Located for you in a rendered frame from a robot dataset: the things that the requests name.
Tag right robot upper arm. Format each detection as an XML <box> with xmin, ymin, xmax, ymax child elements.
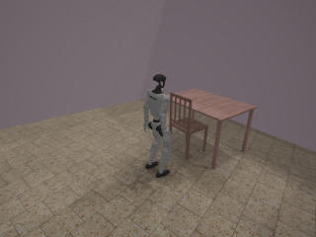
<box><xmin>158</xmin><ymin>94</ymin><xmax>170</xmax><ymax>119</ymax></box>

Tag table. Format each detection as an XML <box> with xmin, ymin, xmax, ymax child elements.
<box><xmin>165</xmin><ymin>89</ymin><xmax>257</xmax><ymax>170</ymax></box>

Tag robot right hand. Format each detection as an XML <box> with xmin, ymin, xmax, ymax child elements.
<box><xmin>162</xmin><ymin>134</ymin><xmax>171</xmax><ymax>148</ymax></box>

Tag robot left forearm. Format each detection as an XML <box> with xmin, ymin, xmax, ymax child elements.
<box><xmin>143</xmin><ymin>108</ymin><xmax>149</xmax><ymax>122</ymax></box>

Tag robot right forearm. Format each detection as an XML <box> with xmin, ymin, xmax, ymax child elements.
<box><xmin>160</xmin><ymin>114</ymin><xmax>168</xmax><ymax>135</ymax></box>

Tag chair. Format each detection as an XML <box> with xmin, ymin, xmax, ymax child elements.
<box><xmin>169</xmin><ymin>92</ymin><xmax>208</xmax><ymax>160</ymax></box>

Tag robot left hand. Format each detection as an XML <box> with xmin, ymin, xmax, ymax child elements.
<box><xmin>143</xmin><ymin>121</ymin><xmax>150</xmax><ymax>133</ymax></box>

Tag robot left thigh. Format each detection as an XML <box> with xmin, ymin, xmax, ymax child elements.
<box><xmin>148</xmin><ymin>122</ymin><xmax>161</xmax><ymax>148</ymax></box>

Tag humanoid robot head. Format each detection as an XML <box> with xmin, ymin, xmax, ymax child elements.
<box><xmin>152</xmin><ymin>74</ymin><xmax>167</xmax><ymax>95</ymax></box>

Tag left robot upper arm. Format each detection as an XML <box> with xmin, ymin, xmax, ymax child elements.
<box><xmin>143</xmin><ymin>89</ymin><xmax>153</xmax><ymax>110</ymax></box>

